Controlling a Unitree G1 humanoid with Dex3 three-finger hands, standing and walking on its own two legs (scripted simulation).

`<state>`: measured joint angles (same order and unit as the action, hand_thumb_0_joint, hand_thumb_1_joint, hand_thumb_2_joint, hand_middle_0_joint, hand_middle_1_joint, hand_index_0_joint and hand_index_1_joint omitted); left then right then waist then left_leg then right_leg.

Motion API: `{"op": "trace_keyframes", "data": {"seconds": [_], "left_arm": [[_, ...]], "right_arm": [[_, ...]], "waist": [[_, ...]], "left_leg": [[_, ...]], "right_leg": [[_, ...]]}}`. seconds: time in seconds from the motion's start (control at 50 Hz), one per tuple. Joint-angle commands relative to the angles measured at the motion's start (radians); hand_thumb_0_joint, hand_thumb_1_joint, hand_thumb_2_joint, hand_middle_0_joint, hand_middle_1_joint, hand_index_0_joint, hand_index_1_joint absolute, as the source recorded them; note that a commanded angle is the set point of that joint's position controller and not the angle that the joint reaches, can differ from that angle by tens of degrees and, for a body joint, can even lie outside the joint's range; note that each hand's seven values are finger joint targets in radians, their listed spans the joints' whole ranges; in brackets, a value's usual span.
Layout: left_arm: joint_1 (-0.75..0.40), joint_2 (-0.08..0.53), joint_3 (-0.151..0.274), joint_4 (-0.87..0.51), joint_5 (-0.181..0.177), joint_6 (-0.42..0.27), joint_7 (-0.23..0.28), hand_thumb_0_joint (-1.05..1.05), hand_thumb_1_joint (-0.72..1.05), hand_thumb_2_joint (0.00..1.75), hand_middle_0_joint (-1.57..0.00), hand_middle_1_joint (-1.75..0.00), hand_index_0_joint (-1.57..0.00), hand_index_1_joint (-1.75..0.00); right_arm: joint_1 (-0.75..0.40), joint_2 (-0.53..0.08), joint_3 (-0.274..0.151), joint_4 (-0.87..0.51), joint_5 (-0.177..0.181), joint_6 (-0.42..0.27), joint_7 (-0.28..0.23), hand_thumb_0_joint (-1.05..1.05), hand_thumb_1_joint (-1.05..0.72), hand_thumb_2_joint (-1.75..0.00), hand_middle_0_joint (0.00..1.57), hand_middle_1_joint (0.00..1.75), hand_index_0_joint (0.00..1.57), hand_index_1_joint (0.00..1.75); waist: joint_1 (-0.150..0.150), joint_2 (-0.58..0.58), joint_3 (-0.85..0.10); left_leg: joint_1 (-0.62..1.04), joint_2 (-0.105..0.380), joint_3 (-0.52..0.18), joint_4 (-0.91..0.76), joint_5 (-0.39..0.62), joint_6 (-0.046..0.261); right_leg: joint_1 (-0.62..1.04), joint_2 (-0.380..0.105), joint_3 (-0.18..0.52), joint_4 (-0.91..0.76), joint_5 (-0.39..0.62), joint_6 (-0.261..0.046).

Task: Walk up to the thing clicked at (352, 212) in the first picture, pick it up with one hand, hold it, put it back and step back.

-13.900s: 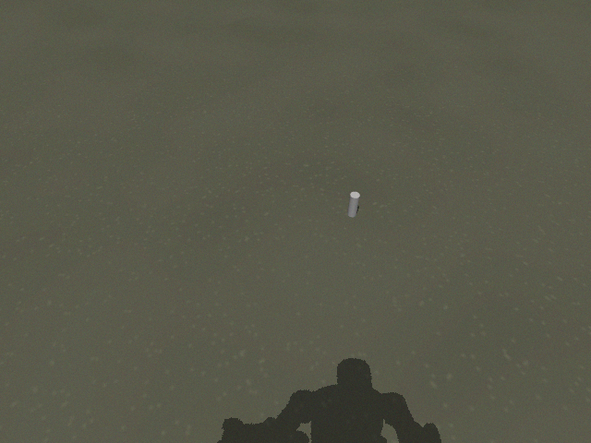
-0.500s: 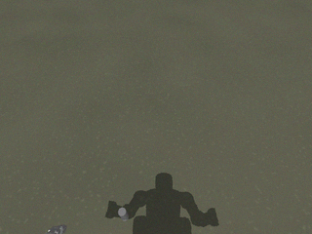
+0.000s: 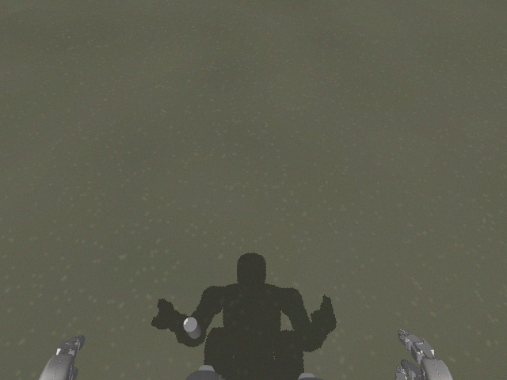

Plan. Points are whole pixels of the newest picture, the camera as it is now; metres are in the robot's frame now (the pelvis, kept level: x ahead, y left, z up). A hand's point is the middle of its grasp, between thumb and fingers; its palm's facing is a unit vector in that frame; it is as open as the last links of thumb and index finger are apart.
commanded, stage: go down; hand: left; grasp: from the side
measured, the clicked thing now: (192, 328) +0.33 +0.19 -0.65
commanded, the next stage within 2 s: none
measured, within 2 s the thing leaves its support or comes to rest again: neither
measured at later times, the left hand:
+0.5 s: hand out of the picture +0.14 +0.29 -0.17, palm faces +0.08 -0.94 -0.33, open 16.7 cm
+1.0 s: hand (86, 347) +0.22 +0.35 -0.26, palm faces +0.14 -0.96 -0.23, open 17.1 cm
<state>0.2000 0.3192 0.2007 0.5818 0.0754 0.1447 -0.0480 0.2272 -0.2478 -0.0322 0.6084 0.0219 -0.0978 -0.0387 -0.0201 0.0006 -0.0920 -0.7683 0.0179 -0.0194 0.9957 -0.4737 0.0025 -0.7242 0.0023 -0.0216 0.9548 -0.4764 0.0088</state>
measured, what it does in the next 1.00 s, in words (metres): lowers itself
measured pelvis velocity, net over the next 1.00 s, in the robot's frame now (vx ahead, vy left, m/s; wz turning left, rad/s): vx -0.07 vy -0.01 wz -0.04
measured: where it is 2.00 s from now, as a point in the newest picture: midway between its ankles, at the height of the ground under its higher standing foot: outside the picture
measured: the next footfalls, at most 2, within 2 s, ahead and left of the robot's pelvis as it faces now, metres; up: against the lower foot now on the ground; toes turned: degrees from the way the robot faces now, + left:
none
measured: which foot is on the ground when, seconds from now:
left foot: down 0.00-1.00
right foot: down 0.00-1.00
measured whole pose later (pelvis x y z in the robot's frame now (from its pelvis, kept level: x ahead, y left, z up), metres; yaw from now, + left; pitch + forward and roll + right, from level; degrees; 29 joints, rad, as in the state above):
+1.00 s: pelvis -0.07 -0.01 -0.21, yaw -2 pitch +32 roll -4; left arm -0.17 0.60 0.61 0.80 -0.15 -0.30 -0.49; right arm 0.11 -0.30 0.01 0.65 -0.01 -0.18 -0.03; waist 0.00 -0.01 -0.17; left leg -1.76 0.03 -0.08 1.85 -0.66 -0.02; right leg -1.71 0.01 -0.07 1.82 -0.68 -0.01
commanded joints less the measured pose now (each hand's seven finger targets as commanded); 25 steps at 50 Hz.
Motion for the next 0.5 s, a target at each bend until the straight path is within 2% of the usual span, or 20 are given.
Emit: {"op": "trace_keyframes", "data": {"seconds": [0.0,0.02,0.04,0.06,0.1,0.12,0.16,0.2,0.22,0.24,0.26,0.3,0.34,0.36,0.38,0.4,0.42,0.44,0.46,0.48], "left_arm": [[0.045,0.209,0.07,-0.241,-0.006,0.003,0.012,0.0,-0.47,0.37,-0.04,-0.38,-0.05,-0.37],[0.055,0.219,0.084,-0.254,-0.007,0.01,0.014,0.0,-0.43,0.45,-0.12,-0.46,-0.13,-0.45],[0.075,0.201,0.066,-0.272,-0.003,0.018,0.012,0.0,-0.41,0.37,-0.04,-0.38,-0.05,-0.37],[0.07,0.203,0.072,-0.281,-0.004,0.025,0.015,0.0,-0.46,0.29,-0.04,-0.3,-0.03,-0.29],[0.095,0.19,0.083,-0.286,-0.016,0.031,0.016,0.0,-0.43,0.15,-0.03,-0.14,-0.03,-0.13],[0.11,0.191,0.088,-0.298,-0.018,0.035,0.019,0.0,-0.44,0.13,-0.04,-0.12,-0.04,-0.12],[0.113,0.199,0.106,-0.305,-0.023,0.031,0.015,0.0,-0.43,0.22,-0.05,-0.22,-0.05,-0.21],[0.139,0.205,0.118,-0.32,-0.029,0.024,0.007,0.0,-0.42,0.19,-0.06,-0.2,-0.06,-0.2],[0.145,0.208,0.12,-0.322,-0.034,0.016,-0.002,0.0,-0.42,0.27,-0.1,-0.28,-0.09,-0.28],[0.158,0.195,0.112,-0.323,-0.035,0.01,-0.012,0.0,-0.37,0.19,-0.05,-0.2,-0.05,-0.2],[0.149,0.215,0.135,-0.334,-0.039,-0.001,-0.019,0.0,-0.42,0.13,-0.07,-0.14,-0.07,-0.14],[0.18,0.238,0.168,-0.318,-0.047,-0.02,-0.028,0.0,-0.37,0.11,-0.06,-0.1,-0.06,-0.1],[0.16,0.223,0.169,-0.361,-0.061,-0.05,-0.044,0.0,-0.4,0.12,-0.07,-0.13,-0.07,-0.12],[0.184,0.252,0.201,-0.339,-0.068,-0.062,-0.052,0.0,-0.41,0.09,-0.07,-0.09,-0.06,-0.09],[0.155,0.248,0.191,-0.343,-0.074,-0.08,-0.063,0.0,-0.42,0.09,-0.07,-0.1,-0.07,-0.1],[0.12,0.28,0.217,-0.324,-0.074,-0.101,-0.069,0.0,-0.44,0.08,-0.08,-0.1,-0.07,-0.1],[0.052,0.272,0.201,-0.33,-0.084,-0.131,-0.086,0.0,-0.45,0.06,-0.08,-0.08,-0.08,-0.08],[0.014,0.287,0.233,-0.282,-0.092,-0.161,-0.097,0.0,-0.47,0.05,-0.08,-0.09,-0.08,-0.09],[-0.056,0.305,0.239,-0.246,-0.1,-0.2,-0.114,0.0,-0.48,0.04,-0.08,-0.08,-0.08,-0.08],[-0.078,0.308,0.262,-0.203,-0.113,-0.244,-0.132,0.0,-0.49,0.04,-0.08,-0.07,-0.08,-0.07]], "right_arm": [[0.006,-0.158,-0.055,-0.15,-0.007,-0.061,-0.021,0.0,-0.86,-0.89,0.2,0.3,0.2,0.3],[0.003,-0.158,-0.054,-0.158,-0.008,-0.063,-0.022,0.0,-0.94,-0.94,0.2,0.3,0.2,0.3],[0.0,-0.153,-0.051,-0.164,-0.009,-0.065,-0.023,0.0,-0.86,-0.88,0.2,0.3,0.2,0.3],[-0.002,-0.153,-0.05,-0.169,-0.01,-0.069,-0.025,0.0,-0.81,-0.88,0.2,0.3,0.2,0.3],[-0.006,-0.146,-0.045,-0.182,-0.013,-0.077,-0.025,0.0,-0.82,-0.88,0.2,0.3,0.2,0.3],[-0.007,-0.139,-0.043,-0.186,-0.013,-0.081,-0.028,0.0,-0.84,-0.88,0.2,0.3,0.2,0.3],[-0.012,-0.141,-0.043,-0.197,-0.015,-0.087,-0.028,0.0,-0.85,-0.89,0.2,0.3,0.2,0.3],[-0.005,-0.142,-0.045,-0.204,-0.017,-0.092,-0.025,0.0,-0.87,-0.89,0.2,0.3,0.2,0.3],[-0.006,-0.142,-0.044,-0.2,-0.018,-0.095,-0.025,0.0,-0.95,-0.94,0.2,0.3,0.2,0.3],[-0.009,-0.142,-0.046,-0.207,-0.02,-0.098,-0.02,0.0,-0.87,-0.89,0.2,0.3,0.2,0.3],[-0.007,-0.142,-0.047,-0.21,-0.022,-0.102,-0.021,0.0,-0.88,-0.89,0.2,0.3,0.2,0.3],[-0.005,-0.14,-0.049,-0.211,-0.021,-0.102,-0.018,0.0,-0.88,-0.89,0.2,0.3,0.2,0.3],[-0.022,-0.139,-0.049,-0.227,-0.023,-0.113,-0.01,0.0,-0.9,-0.9,0.2,0.3,0.2,0.3],[-0.017,-0.143,-0.051,-0.217,-0.022,-0.112,-0.009,0.0,-0.9,-0.9,0.2,0.3,0.2,0.3],[-0.026,-0.147,-0.05,-0.221,-0.02,-0.115,-0.007,0.0,-0.9,-0.9,0.2,0.3,0.2,0.3],[-0.032,-0.154,-0.054,-0.212,-0.023,-0.116,-0.005,0.0,-0.91,-0.9,0.2,0.3,0.2,0.3],[-0.039,-0.157,-0.049,-0.207,-0.023,-0.123,-0.001,0.0,-0.92,-0.9,0.2,0.3,0.2,0.3],[-0.039,-0.16,-0.051,-0.198,-0.024,-0.13,0.001,0.0,-0.92,-0.9,0.2,0.3,0.2,0.3],[-0.05,-0.167,-0.05,-0.184,-0.025,-0.136,0.001,0.0,-0.93,-0.9,0.2,0.3,0.2,0.3],[-0.046,-0.169,-0.053,-0.18,-0.025,-0.145,0.004,0.0,-0.93,-0.9,0.2,0.3,0.2,0.3]], "waist": [[-0.014,0.088,-0.24],[-0.013,0.094,-0.251],[-0.011,0.101,-0.245],[-0.017,0.092,-0.229],[-0.022,0.077,-0.223],[-0.015,0.077,-0.231],[-0.015,0.076,-0.234],[-0.014,0.07,-0.266],[-0.012,0.08,-0.263],[-0.013,0.091,-0.26],[-0.012,0.084,-0.277],[-0.001,0.074,-0.287],[-0.002,0.091,-0.288],[0.007,0.085,-0.303],[0.0,0.08,-0.305],[-0.003,0.078,-0.302],[-0.02,0.083,-0.306],[-0.018,0.078,-0.297],[-0.027,0.076,-0.286],[-0.027,0.069,-0.307]], "left_leg": [[0.178,0.007,-0.018,-0.106,0.361,-0.002],[0.173,0.006,-0.016,-0.092,0.368,-0.001],[0.168,0.006,-0.018,-0.088,0.362,-0.002],[0.148,0.007,-0.018,-0.078,0.344,0.0],[0.106,0.006,-0.021,-0.058,0.317,0.0],[0.098,0.003,-0.016,-0.041,0.317,0.004],[0.069,0.003,-0.02,-0.019,0.31,0.005],[0.055,0.001,-0.018,0.011,0.329,0.008],[0.038,0.001,-0.018,0.027,0.338,0.006],[0.028,0.0,-0.018,0.039,0.334,0.006],[0.016,0.0,-0.021,0.056,0.345,0.008],[-0.026,-0.008,-0.01,0.087,0.309,0.014],[-0.06,-0.008,-0.013,0.108,0.273,0.012],[-0.076,-0.009,-0.01,0.127,0.27,0.015],[-0.099,-0.01,-0.012,0.147,0.258,0.016],[-0.137,-0.009,-0.014,0.169,0.242,0.017],[-0.162,-0.007,-0.016,0.203,0.241,0.018],[-0.203,-0.007,-0.019,0.235,0.208,0.019],[-0.264,-0.006,-0.024,0.27,0.157,0.02],[-0.3,-0.009,-0.027,0.303,0.126,0.022]], "right_leg": [[0.053,0.02,-0.02,-0.055,0.272,-0.033],[0.046,0.018,-0.021,-0.047,0.276,-0.033],[0.035,0.017,-0.021,-0.039,0.27,-0.034],[0.016,0.018,-0.021,-0.035,0.26,-0.034],[0.007,0.018,-0.025,-0.02,0.248,-0.033],[-0.002,0.016,-0.023,-0.017,0.253,-0.032],[-0.028,0.018,-0.025,0.009,0.243,-0.033],[-0.037,0.016,-0.023,0.032,0.263,-0.034],[-0.051,0.016,-0.025,0.055,0.265,-0.034],[-0.075,0.016,-0.024,0.071,0.259,-0.035],[-0.08,0.015,-0.024,0.085,0.267,-0.035],[-0.093,0.012,-0.014,0.096,0.26,-0.033],[-0.138,0.013,-0.015,0.13,0.227,-0.035],[-0.143,0.012,-0.013,0.143,0.225,-0.036],[-0.168,0.012,-0.013,0.164,0.217,-0.036],[-0.202,0.012,-0.01,0.188,0.204,-0.036],[-0.248,0.013,-0.01,0.22,0.197,-0.036],[-0.301,0.012,-0.01,0.257,0.166,-0.036],[-0.37,0.013,-0.009,0.298,0.118,-0.035],[-0.405,0.01,-0.007,0.332,0.093,-0.036]]}}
